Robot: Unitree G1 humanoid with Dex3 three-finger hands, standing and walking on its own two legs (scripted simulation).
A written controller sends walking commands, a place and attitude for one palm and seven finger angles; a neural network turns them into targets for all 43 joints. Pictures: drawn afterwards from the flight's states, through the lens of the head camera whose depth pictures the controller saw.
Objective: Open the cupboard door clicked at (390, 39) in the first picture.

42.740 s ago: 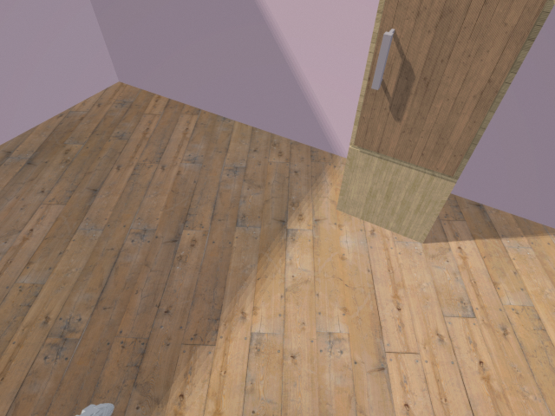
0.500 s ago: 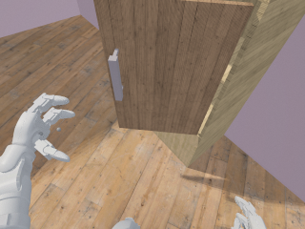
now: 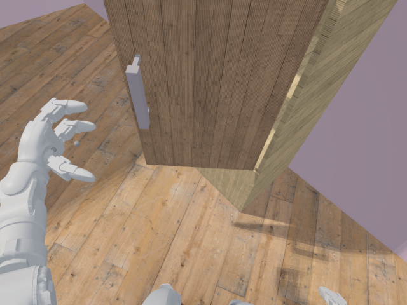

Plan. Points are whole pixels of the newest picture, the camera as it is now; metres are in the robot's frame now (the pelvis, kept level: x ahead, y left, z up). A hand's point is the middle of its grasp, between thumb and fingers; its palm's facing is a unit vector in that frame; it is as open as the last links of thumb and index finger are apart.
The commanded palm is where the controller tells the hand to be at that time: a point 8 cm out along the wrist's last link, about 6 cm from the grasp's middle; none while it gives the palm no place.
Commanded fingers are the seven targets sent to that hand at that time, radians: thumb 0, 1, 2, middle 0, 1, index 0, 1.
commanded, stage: move the hooked fingers beside the handle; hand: left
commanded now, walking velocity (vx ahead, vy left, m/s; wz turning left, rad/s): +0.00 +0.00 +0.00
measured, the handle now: (141, 94) +0.55 +0.15 +0.06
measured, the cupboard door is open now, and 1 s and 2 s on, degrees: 45 45 45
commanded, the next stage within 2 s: slide the fingers in behind the handle in 1.60 s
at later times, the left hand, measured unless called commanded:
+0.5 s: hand (100, 117) +0.46 +0.22 +0.08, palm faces -0.04 -1.00 -0.02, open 14.0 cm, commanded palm +0.45 +0.27 +0.08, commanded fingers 0.00 -0.50 0.30 -0.30 -1.20 -0.30 -1.20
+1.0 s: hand (108, 100) +0.52 +0.22 +0.07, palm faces -0.03 -1.00 -0.01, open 14.0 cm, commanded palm +0.50 +0.26 +0.07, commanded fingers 0.00 -0.50 0.30 -0.30 -1.20 -0.30 -1.20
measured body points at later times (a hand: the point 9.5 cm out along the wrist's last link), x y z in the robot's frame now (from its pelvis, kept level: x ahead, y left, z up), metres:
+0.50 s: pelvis +0.00 +0.00 -0.01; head +0.10 +0.02 +0.43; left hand +0.46 +0.28 +0.08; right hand +0.03 -0.27 -0.12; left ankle +0.04 +0.08 -0.69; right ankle -0.03 -0.11 -0.69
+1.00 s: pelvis +0.01 +0.00 -0.02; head +0.13 +0.02 +0.41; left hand +0.51 +0.27 +0.08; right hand -0.03 -0.27 -0.12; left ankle +0.04 +0.08 -0.69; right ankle -0.03 -0.11 -0.69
